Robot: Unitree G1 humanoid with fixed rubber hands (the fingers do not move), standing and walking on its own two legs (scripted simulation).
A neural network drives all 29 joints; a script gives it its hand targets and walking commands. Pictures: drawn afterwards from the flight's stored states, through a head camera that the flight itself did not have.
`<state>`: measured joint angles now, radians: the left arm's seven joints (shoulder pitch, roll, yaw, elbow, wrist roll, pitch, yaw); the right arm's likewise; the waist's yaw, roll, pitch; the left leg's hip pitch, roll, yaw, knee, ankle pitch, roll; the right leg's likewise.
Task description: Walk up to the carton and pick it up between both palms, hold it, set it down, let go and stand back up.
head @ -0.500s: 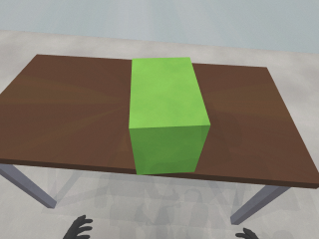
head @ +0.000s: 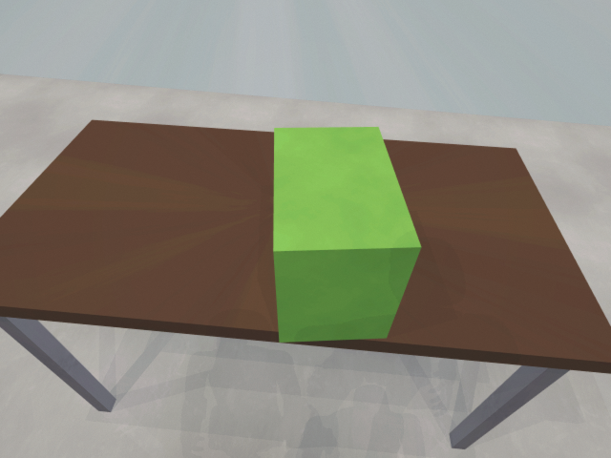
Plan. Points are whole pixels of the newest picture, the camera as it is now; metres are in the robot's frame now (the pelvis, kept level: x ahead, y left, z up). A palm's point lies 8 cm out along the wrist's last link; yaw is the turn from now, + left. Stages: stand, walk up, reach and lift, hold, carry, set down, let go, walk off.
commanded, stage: stand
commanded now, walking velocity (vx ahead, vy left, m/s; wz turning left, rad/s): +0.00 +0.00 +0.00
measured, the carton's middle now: (329, 232) +0.46 -0.04 +0.02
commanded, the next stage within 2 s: none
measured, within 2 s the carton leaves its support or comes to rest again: neither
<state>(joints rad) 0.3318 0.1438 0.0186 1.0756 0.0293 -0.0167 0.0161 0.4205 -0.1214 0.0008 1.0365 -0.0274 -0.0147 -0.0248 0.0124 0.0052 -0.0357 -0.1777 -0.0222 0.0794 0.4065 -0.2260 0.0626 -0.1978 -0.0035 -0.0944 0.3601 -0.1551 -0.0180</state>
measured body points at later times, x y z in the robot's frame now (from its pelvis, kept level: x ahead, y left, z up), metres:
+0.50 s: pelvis -0.01 +0.02 +0.00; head -0.03 +0.02 +0.45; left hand -0.07 +0.21 -0.17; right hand -0.05 -0.17 -0.16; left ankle +0.00 +0.07 -0.74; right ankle +0.02 -0.11 -0.74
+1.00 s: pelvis +0.00 +0.02 +0.00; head -0.01 +0.02 +0.45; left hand -0.08 +0.20 -0.17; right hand -0.07 -0.17 -0.16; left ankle +0.00 +0.07 -0.74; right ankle +0.02 -0.11 -0.74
